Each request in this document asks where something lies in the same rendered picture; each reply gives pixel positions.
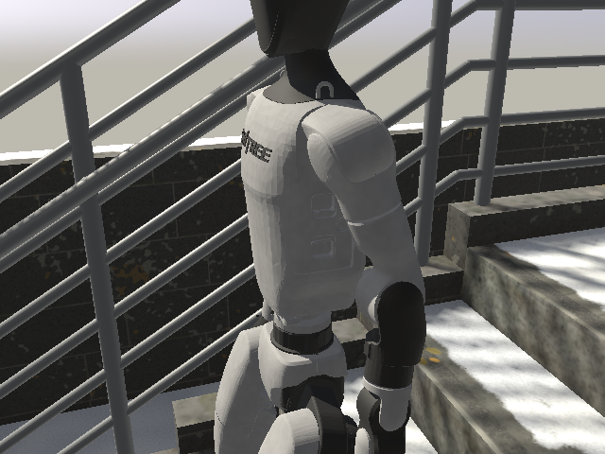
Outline stairs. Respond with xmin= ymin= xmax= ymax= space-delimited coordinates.
xmin=188 ymin=248 xmax=605 ymax=454

